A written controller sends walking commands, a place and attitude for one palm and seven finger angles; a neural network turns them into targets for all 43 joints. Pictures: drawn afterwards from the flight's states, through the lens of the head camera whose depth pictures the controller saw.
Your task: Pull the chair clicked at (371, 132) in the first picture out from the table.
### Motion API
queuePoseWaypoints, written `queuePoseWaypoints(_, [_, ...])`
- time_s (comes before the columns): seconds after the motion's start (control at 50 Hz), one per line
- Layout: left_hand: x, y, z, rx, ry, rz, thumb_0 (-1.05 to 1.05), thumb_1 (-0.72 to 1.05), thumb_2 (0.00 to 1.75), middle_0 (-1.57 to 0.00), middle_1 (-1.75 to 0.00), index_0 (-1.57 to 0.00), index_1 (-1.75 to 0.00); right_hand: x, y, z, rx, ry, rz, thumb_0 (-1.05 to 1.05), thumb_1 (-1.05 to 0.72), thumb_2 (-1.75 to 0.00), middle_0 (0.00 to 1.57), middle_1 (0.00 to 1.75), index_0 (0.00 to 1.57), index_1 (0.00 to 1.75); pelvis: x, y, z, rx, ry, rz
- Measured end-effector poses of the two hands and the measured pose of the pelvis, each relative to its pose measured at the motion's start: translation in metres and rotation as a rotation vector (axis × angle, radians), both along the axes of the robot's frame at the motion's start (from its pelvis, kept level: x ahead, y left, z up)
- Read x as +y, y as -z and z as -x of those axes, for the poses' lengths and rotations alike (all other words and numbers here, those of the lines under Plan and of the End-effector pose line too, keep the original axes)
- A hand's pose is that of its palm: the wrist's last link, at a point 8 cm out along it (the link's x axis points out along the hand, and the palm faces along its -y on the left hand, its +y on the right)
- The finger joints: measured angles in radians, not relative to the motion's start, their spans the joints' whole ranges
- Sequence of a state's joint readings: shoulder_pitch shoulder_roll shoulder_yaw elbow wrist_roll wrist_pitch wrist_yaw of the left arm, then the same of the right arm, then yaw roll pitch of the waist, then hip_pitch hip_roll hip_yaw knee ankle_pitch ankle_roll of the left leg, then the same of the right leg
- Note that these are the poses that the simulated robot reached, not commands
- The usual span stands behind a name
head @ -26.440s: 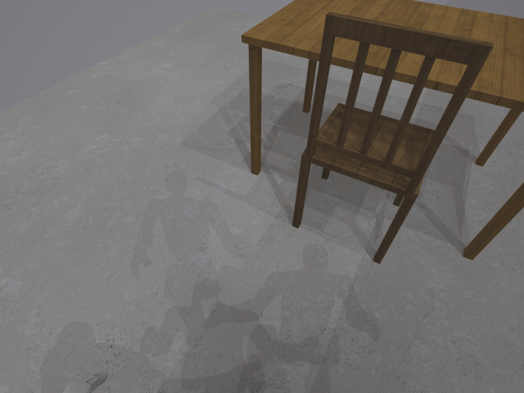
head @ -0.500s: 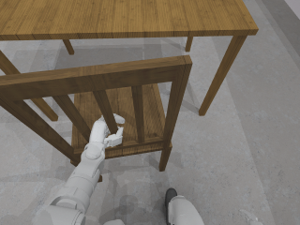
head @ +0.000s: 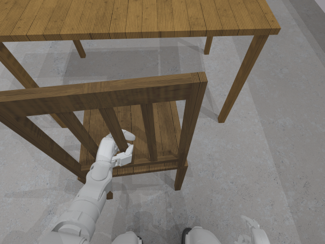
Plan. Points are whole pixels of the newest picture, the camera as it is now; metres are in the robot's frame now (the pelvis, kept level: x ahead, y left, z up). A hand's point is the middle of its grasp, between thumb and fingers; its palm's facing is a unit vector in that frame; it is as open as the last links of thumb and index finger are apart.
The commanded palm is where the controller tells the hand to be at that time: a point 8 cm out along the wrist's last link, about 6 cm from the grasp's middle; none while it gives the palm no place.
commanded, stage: step backward, pulling the chair out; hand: left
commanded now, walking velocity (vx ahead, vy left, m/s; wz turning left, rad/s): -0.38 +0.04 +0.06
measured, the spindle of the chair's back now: (120, 141) +0.37 +0.13 -0.04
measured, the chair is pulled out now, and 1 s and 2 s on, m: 0.25 0.41 0.64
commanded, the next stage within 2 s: stop walking, hand still on the chair in 1.62 s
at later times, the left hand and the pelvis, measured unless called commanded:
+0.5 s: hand (124, 182) +0.26 +0.11 -0.06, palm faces -0.06 -0.98 -0.18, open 5.4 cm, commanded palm +0.26 +0.16 -0.06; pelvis -0.07 +0.00 +0.01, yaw +0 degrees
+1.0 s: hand (122, 219) +0.18 +0.10 -0.06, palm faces -0.03 -0.98 -0.20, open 5.5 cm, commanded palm +0.16 +0.16 -0.05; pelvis -0.17 -0.02 +0.00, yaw +0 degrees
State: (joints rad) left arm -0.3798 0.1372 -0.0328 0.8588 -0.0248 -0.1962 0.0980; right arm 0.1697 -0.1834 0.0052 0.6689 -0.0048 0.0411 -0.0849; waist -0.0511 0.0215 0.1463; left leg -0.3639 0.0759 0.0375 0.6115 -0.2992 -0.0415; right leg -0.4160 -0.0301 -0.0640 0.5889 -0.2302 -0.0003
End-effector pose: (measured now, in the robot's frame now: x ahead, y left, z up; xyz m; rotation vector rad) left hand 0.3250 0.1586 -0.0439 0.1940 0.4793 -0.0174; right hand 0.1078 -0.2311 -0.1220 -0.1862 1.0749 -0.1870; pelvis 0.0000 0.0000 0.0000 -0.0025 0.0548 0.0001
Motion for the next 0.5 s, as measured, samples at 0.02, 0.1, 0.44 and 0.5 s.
queuePoseWaypoints(0.02, [-0.001, 0.0, 0.003, -0.001, -0.006, -0.005, 0.01, 0.66, 0.76, -0.25, -1.16, -0.5, -1.44, -0.001, 0.002, 0.003, 0.009, -0.002, -0.009, 0.01, -0.91, -0.9, 0.2, 0.3, 0.2, 0.3, -0.003, -0.001, 0.002, -0.004, -0.002, 0.007])
queuePoseWaypoints(0.1, [-0.003, 0.0, 0.011, -0.004, -0.032, -0.011, 0.02, 0.65, 0.77, -0.27, -1.14, -0.5, -1.44, -0.012, 0.007, 0.018, 0.039, 0.012, -0.005, 0.01, -0.91, -0.9, 0.2, 0.3, 0.21, 0.3, -0.01, -0.002, 0.012, -0.007, -0.016, 0.004])
queuePoseWaypoints(0.44, [0.002, -0.002, 0.063, 0.007, 0.019, 0.012, 0.02, 0.68, 0.74, -0.2, -1.16, -0.48, -1.44, -0.018, -0.015, 0.08, 0.037, 0.03, 0.075, 0.01, -0.91, -0.9, 0.2, 0.3, 0.2, 0.3, 0.007, -0.006, 0.061, 0.003, -0.014, 0.01])
queuePoseWaypoints(0.5, [0.002, -0.002, 0.076, -0.002, 0.003, 0.003, 0.02, 0.67, 0.75, -0.23, -1.16, -0.48, -1.44, -0.01, -0.004, 0.087, 0.052, 0.014, 0.017, 0.01, -0.91, -0.9, 0.2, 0.3, 0.2, 0.3, -0.002, -0.005, 0.067, -0.005, 0.0, 0.026])
